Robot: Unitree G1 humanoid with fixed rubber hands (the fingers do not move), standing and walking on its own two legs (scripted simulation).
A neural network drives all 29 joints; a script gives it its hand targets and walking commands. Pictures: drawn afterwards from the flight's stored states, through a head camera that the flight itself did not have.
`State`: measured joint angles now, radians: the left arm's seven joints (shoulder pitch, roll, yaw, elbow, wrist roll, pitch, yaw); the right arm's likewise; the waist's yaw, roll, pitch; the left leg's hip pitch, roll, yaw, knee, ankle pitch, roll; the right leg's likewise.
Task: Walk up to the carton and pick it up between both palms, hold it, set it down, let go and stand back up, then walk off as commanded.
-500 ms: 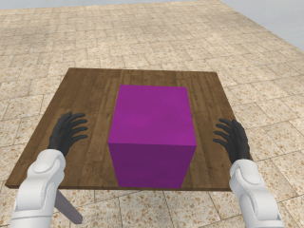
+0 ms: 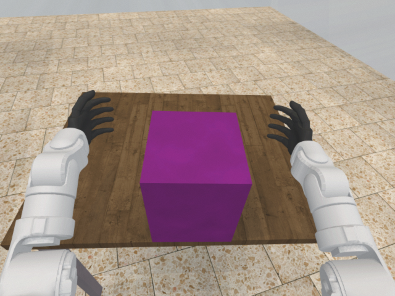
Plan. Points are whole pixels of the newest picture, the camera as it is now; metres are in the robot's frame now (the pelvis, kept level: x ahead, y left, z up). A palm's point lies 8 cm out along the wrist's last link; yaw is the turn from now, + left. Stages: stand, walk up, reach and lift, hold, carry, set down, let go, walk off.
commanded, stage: reach and lift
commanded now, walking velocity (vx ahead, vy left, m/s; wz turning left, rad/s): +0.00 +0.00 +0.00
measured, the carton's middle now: (193, 178) +0.40 +0.03 +0.01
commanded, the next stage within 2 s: none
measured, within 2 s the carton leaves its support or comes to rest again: neither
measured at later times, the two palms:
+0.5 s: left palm (93, 108) +0.42 +0.23 +0.19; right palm (295, 117) +0.43 -0.17 +0.18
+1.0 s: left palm (107, 151) +0.41 +0.22 +0.08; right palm (269, 155) +0.41 -0.15 +0.08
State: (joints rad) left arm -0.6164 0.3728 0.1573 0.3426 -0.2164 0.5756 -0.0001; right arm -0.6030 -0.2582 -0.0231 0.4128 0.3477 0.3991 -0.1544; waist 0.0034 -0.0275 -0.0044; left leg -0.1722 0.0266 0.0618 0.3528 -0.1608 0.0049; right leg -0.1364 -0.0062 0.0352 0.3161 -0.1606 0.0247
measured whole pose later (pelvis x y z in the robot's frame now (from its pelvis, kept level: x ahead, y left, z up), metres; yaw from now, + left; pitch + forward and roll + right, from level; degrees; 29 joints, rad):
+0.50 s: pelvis +0.00 -0.01 +0.00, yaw +1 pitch +2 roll -1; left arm -0.92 0.41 0.07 0.84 -0.21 0.38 -0.01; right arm -0.92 -0.26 0.01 0.86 0.37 0.31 -0.16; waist -0.03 -0.02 -0.06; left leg -0.25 0.04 0.03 0.37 -0.16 -0.01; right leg -0.18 0.01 0.01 0.30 -0.15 0.01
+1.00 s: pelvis -0.01 +0.00 -0.01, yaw +3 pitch +11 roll -2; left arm -0.91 0.29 -0.03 1.33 -0.26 -0.17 0.02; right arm -0.85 -0.13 -0.03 1.19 0.22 -0.09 -0.14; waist -0.03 -0.01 -0.18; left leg -0.53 0.03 -0.01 0.54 -0.21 0.00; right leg -0.45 0.01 -0.03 0.46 -0.20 0.02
